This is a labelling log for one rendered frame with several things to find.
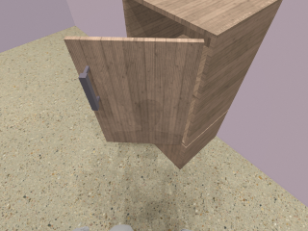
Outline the handle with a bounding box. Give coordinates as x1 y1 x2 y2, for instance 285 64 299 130
78 65 100 111

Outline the cupboard door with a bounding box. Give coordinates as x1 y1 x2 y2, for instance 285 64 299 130
64 36 205 145

